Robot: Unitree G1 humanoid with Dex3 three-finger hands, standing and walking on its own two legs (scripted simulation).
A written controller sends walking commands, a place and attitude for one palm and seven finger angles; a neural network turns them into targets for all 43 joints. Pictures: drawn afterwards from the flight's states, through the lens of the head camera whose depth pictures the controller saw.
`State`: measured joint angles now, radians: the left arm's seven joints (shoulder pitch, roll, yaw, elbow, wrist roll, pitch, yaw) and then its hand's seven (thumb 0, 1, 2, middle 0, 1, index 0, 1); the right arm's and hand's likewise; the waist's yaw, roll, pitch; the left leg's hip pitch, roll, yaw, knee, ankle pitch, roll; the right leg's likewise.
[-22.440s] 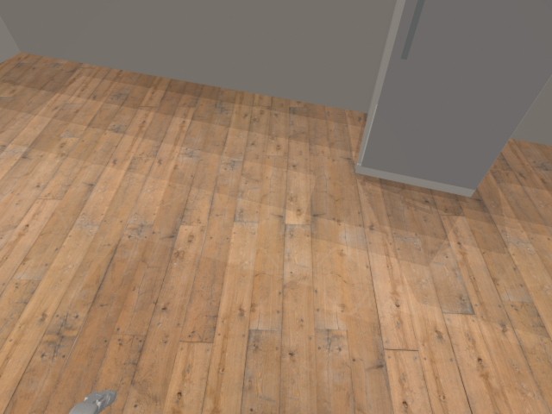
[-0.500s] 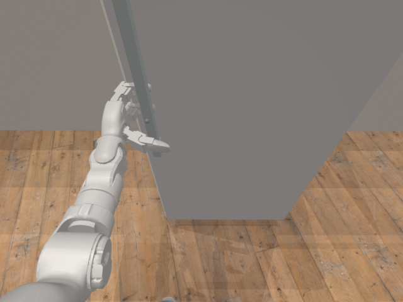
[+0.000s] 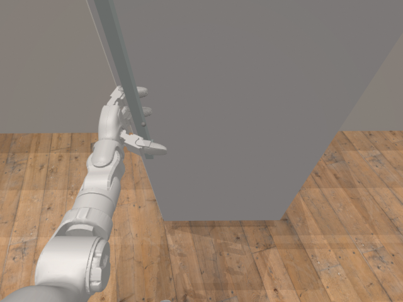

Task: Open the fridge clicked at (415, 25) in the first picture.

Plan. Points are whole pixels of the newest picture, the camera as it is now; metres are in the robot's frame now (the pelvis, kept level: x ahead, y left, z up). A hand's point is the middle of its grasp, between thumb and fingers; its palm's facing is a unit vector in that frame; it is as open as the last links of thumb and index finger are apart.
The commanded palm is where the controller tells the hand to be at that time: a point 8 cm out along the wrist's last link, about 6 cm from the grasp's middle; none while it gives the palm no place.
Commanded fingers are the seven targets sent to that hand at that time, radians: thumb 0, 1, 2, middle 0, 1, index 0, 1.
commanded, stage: slide the fingers in behind the handle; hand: left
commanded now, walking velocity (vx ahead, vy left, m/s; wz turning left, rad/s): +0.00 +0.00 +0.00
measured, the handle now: (131, 81) +0.51 +0.13 +0.17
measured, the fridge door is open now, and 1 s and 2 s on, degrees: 0 0 1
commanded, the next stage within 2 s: grip the handle and tug to test in 0.30 s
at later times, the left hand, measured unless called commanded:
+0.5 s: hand (143, 124) +0.44 +0.11 +0.11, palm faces -0.03 -1.00 -0.01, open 14.0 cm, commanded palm +0.42 +0.17 +0.11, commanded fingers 0.00 -0.22 0.42 -0.33 -1.24 -0.33 -1.24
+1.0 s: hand (143, 123) +0.45 +0.11 +0.11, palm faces -0.01 -1.00 -0.02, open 7.1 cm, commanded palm +0.42 +0.16 +0.11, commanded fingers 0.00 0.90 0.90 -0.45 -1.40 -0.45 -1.40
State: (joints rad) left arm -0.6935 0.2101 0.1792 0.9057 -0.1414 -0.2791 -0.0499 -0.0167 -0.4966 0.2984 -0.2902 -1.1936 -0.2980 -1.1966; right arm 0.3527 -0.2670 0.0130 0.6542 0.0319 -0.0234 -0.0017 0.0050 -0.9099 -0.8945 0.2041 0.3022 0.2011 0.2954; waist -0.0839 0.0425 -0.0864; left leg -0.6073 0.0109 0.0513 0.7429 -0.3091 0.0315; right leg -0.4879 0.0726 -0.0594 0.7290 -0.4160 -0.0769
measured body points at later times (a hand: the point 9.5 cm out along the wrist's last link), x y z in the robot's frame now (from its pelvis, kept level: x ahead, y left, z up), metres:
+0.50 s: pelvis +0.01 +0.00 +0.00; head +0.05 -0.01 +0.45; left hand +0.44 +0.17 +0.11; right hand +0.09 -0.25 -0.12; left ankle +0.03 +0.10 -0.71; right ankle -0.03 -0.07 -0.71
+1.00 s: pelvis +0.01 +0.01 +0.00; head +0.05 +0.00 +0.45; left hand +0.44 +0.16 +0.11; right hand +0.07 -0.24 -0.12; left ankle +0.03 +0.10 -0.71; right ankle -0.03 -0.07 -0.71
